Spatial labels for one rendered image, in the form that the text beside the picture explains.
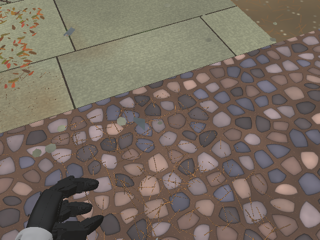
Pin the left robot forearm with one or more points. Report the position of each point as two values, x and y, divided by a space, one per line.
34 233

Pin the robot left hand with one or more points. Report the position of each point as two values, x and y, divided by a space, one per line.
51 210

